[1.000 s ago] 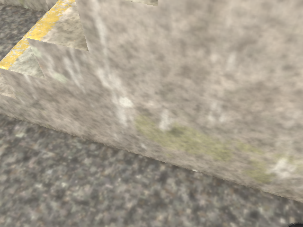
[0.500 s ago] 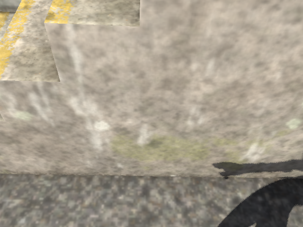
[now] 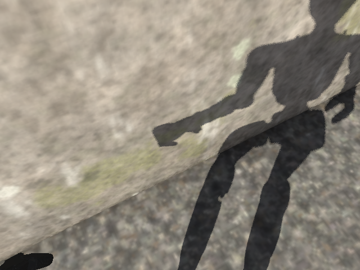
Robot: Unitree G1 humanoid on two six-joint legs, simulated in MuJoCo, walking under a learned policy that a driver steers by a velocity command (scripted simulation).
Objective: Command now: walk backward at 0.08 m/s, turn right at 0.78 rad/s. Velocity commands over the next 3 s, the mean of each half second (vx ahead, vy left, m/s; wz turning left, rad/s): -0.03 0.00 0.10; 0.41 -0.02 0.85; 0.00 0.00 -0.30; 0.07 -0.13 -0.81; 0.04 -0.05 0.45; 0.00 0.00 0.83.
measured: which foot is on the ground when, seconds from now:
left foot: up 0.00-0.20, down 0.22-0.54, up 0.56-0.94, down 0.96-1.00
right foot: down 0.00-0.24, up 0.26-0.52, down 0.54-0.96, up 0.98-1.00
